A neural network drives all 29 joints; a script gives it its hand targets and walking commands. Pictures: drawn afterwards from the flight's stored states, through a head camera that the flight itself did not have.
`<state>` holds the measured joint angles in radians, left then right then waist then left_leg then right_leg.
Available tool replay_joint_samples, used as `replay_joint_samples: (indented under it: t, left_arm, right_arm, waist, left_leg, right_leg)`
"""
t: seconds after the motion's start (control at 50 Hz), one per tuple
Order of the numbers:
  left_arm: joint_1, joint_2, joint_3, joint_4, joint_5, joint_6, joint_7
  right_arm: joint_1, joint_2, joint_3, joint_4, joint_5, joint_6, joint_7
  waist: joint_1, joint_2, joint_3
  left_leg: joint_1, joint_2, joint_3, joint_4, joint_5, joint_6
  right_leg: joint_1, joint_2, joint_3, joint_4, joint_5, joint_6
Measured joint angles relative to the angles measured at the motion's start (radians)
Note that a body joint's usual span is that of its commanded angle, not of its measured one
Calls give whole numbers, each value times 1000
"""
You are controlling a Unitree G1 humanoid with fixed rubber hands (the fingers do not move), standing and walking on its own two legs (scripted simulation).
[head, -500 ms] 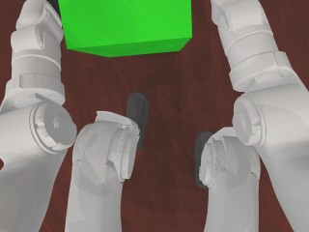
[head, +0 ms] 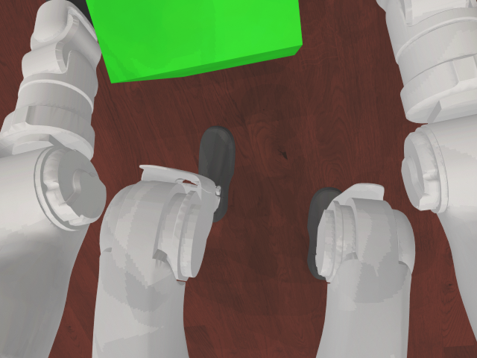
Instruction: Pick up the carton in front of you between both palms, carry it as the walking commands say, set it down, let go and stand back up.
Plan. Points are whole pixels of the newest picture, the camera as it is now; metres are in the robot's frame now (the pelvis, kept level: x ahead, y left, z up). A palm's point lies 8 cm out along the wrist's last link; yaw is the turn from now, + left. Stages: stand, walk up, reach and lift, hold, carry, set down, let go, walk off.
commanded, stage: set down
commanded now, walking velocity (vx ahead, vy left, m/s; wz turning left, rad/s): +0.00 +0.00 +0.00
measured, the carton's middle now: out of the picture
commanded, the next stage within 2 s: let go in 1.12 s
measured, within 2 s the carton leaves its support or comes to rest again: neither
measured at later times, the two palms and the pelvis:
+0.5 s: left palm out of the picture +0.49 +0.30 -0.06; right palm out of the picture +0.62 -0.06 -0.05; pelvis +0.01 +0.00 +0.06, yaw -1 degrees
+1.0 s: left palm out of the picture +0.49 +0.30 +0.09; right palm out of the picture +0.63 -0.07 +0.09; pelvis +0.04 +0.00 +0.19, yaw -1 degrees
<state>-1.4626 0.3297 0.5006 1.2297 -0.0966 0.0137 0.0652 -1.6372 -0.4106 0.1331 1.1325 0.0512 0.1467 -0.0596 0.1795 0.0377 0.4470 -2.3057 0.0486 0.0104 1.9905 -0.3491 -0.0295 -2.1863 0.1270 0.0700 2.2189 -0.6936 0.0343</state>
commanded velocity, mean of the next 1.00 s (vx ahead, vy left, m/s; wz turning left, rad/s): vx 0.00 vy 0.00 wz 0.00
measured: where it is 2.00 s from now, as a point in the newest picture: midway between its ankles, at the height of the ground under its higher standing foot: (269, 219)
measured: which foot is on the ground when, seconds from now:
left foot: down 0.00-1.00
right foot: down 0.00-1.00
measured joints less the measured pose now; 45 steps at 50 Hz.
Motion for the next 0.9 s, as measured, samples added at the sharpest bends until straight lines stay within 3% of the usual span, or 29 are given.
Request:
replay_joint_samples:
  t: [0.08, 0.14, 0.34, 0.56, 0.9]
  left_arm:
    - [4, 4, -42, -12, -41, -16, 18]
    - [21, -6, -55, -62, -55, -11, 26]
    - [124, -77, -98, -334, -69, 95, 63]
    - [222, -133, -95, -409, -3, 162, 73]
    - [380, -156, -68, -563, 9, 230, 37]
  right_arm:
    - [-10, -53, 66, -12, 88, 5, 16]
    - [-27, -62, 78, -22, 110, 11, 23]
    - [19, -31, -41, -78, 45, 74, -10]
    - [91, -25, -157, -24, -4, 91, 37]
    - [240, 13, -188, -170, -56, 144, 64]
  waist:
    - [7, -23, -9]
    - [19, -36, -26]
    - [36, -65, -129]
    - [41, -86, -324]
    - [35, -95, -454]
  left_leg:
    - [-4, 10, -1, 3, -4, 5]
    - [-8, 14, -3, -1, -4, 7]
    - [39, -32, -27, -93, 14, -1]
    - [103, -42, -45, -243, 19, 3]
    - [304, -35, -31, -532, 49, 9]
  right_leg:
    - [-5, 10, 0, -6, 5, 6]
    - [-9, 13, -1, -14, 10, 8]
    - [61, -36, -32, -111, 9, -13]
    - [132, -51, -49, -294, 36, -15]
    - [313, -57, -30, -602, 107, -16]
